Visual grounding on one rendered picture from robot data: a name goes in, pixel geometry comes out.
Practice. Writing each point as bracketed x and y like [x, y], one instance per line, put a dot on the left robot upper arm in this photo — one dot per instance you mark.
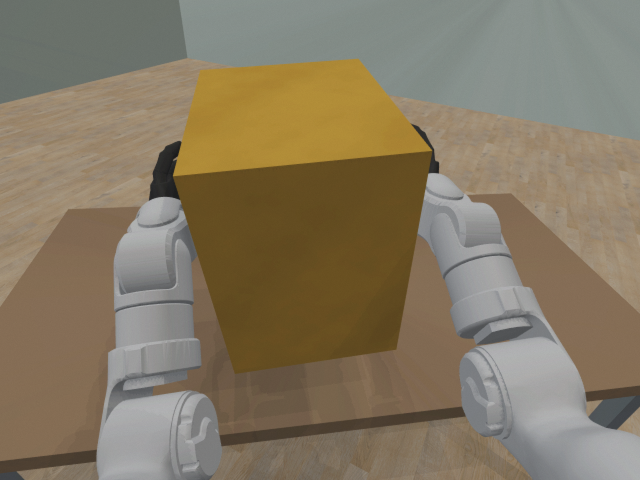
[172, 436]

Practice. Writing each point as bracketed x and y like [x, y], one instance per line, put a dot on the left robot hand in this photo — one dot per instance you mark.
[163, 184]

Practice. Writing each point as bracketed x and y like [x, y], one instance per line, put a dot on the right robot forearm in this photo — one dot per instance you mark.
[490, 304]

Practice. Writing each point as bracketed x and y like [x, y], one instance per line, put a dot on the left robot forearm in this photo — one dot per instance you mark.
[153, 294]

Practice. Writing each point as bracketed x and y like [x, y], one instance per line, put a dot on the carton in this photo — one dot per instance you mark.
[302, 185]

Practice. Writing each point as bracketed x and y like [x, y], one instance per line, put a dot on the right robot upper arm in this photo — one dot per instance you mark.
[527, 394]

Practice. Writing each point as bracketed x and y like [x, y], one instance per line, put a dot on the right robot hand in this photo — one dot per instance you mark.
[434, 165]

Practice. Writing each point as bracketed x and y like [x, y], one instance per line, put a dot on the table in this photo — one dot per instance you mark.
[57, 326]

